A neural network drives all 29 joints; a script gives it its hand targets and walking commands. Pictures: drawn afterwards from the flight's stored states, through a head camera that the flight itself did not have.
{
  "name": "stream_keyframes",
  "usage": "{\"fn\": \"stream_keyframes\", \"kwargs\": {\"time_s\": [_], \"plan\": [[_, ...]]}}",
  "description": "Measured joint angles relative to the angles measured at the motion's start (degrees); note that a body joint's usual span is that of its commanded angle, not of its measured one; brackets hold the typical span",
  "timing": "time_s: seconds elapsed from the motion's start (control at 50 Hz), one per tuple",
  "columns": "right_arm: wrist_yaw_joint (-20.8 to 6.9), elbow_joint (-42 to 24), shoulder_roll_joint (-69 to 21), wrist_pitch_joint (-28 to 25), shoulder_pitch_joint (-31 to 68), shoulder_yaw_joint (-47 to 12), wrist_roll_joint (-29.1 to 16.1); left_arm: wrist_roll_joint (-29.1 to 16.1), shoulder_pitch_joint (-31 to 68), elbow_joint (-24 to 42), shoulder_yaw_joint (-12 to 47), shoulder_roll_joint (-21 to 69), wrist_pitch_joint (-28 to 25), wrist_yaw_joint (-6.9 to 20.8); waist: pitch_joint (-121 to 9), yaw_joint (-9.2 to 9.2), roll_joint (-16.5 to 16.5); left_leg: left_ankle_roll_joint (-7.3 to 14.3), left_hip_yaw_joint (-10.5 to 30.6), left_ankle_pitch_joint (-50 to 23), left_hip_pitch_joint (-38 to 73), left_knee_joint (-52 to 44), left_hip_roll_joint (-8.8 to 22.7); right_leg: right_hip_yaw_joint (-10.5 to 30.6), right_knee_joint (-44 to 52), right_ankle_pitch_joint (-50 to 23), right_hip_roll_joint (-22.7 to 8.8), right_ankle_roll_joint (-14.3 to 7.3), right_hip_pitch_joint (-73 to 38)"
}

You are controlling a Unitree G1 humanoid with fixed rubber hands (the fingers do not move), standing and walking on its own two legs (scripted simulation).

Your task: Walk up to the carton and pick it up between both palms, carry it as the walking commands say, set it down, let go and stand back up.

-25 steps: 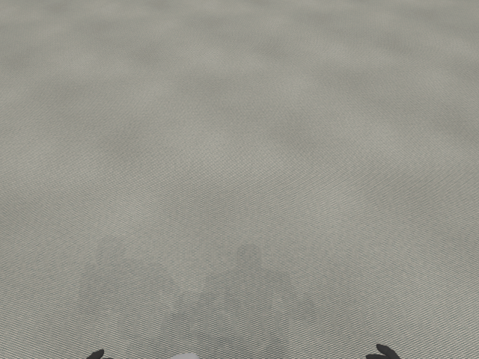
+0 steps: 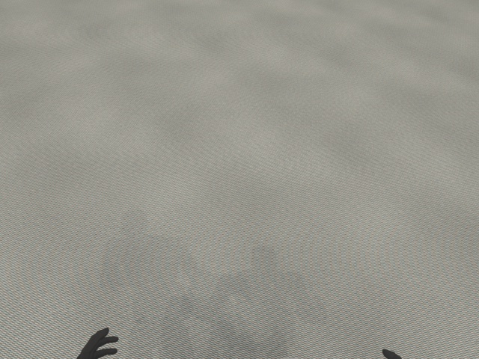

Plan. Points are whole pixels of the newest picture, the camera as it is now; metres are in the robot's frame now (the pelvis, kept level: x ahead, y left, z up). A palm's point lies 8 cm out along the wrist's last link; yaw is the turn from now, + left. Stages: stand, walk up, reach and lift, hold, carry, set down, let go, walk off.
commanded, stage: walk up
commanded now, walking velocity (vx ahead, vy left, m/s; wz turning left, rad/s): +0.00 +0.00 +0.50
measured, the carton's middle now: out of the picture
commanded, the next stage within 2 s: none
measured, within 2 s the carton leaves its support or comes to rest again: neither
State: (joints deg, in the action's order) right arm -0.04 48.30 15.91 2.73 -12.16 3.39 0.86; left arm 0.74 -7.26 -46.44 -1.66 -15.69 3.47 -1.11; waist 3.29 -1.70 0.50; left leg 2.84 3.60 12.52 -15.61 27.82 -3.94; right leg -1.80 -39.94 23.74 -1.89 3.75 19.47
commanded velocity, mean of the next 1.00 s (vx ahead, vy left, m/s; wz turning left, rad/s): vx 0.00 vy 0.00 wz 0.50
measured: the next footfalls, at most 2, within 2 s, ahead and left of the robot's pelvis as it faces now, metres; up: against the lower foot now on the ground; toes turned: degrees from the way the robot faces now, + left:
right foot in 0.04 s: +0.04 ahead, -0.12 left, +0.00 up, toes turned -2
left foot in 0.42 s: -0.01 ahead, +0.15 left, +0.00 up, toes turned +19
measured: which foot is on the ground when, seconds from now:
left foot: down 0.00-0.04, up 0.06-0.40, down 0.42-0.98, up 1.00-1.00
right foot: up 0.00-0.02, down 0.04-0.42, up 0.44-0.96, down 0.98-1.00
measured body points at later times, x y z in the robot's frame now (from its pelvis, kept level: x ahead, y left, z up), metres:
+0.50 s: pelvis -0.02 +0.05 -0.01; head +0.01 +0.09 +0.44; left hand -0.01 +0.34 -0.15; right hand +0.18 -0.18 -0.11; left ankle -0.05 +0.13 -0.74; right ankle -0.01 -0.11 -0.69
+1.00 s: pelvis -0.01 +0.06 +0.00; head +0.04 +0.06 +0.44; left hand +0.04 +0.37 -0.10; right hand +0.16 -0.18 -0.14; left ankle -0.05 +0.13 -0.74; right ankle +0.04 -0.04 -0.74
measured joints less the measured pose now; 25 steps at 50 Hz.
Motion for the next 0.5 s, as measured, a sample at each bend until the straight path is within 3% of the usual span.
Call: {"fn": "stream_keyframes", "kwargs": {"time_s": [0.06, 0.1, 0.18, 0.22, 0.3, 0.36, 0.42, 0.44, 0.5], "plan": [[-0.21, 0.29, 0.91, 0.35, 0.06, 0.44, -0.22, -0.35, -0.25, 0.64, 0.23, 0.47, -1.38, -0.61, -0.05, 0.53, -0.97, -0.57, 0.48, 1.81, -2.07, 3.45, -0.94, -1.14, 10.15, -7.91, 0.28, -2.52, -4.42], [-0.19, 0.06, 1.07, 0.69, 0.25, 0.58, -0.06, -0.01, -0.99, 0.35, 0.46, 0.85, -1.70, -0.78, 0.27, 0.51, -1.83, -1.93, -1.06, 9.62, -5.54, 12.96, -0.58, -2.45, 9.76, -9.18, -0.19, -4.03, -4.64], [-1.06, -0.84, 0.57, 1.33, 0.94, 0.84, -0.23, 0.35, -3.12, -1.17, 0.14, 0.61, -1.75, -0.75, 0.23, 0.76, -0.79, -4.68, -4.78, 11.70, -10.74, 29.54, 0.91, -4.25, 12.50, -8.87, -3.17, -3.49, -6.75], [-1.57, -1.26, 0.60, 1.50, 1.38, 0.75, -0.52, 0.43, -3.82, -1.30, -0.15, 0.68, -1.89, -0.76, 0.17, 0.98, -0.39, -5.75, -5.47, 10.39, -10.87, 30.36, 2.07, -5.27, 13.83, -9.63, -4.47, -2.75, -7.42], [-2.25, -2.01, 0.60, 1.56, 2.67, 0.02, -1.01, 0.83, -4.88, -0.79, -0.67, 0.45, -2.04, -0.41, 0.22, 1.40, 0.31, -6.52, -6.59, 10.25, -7.23, 21.29, 4.36, -7.60, 14.11, -9.70, -6.34, -1.88, -7.84], [-2.49, -2.78, 0.51, 1.27, 4.06, -0.51, -0.98, 1.17, -5.59, -0.73, -1.08, -0.18, -1.92, -0.14, 0.31, 1.89, 0.92, -5.94, -7.80, 10.20, -3.35, 13.42, 5.23, -9.11, 12.26, -8.74, -7.52, -0.73, -7.33], [-2.23, -3.43, 0.46, -0.03, 4.57, -0.36, -0.79, 0.85, -6.20, -1.02, -1.25, -1.14, -1.53, 0.14, 0.03, 2.01, 1.20, -3.89, -8.53, 4.94, 1.17, 3.84, 5.10, -10.40, 7.17, -6.16, -8.75, 0.67, -5.61], [-2.07, -3.16, -0.15, -0.44, 4.55, -0.28, -0.58, 0.76, -5.99, -1.24, -1.35, -1.76, -1.27, 0.21, 0.29, 2.27, 2.31, -2.47, -8.48, 5.05, 0.68, 4.76, 4.28, -8.93, 3.40, -3.72, -9.11, 0.44, -4.14], [-1.23, -2.42, -1.16, -0.92, 2.81, -0.52, -0.14, 0.44, -4.99, -1.73, -1.26, -2.14, -0.27, 0.25, 0.33, 2.30, 2.34, -0.09, -6.42, 5.99, 0.14, 5.50, 4.08, -3.31, -11.79, 4.02, -4.78, 0.91, 1.81]]}}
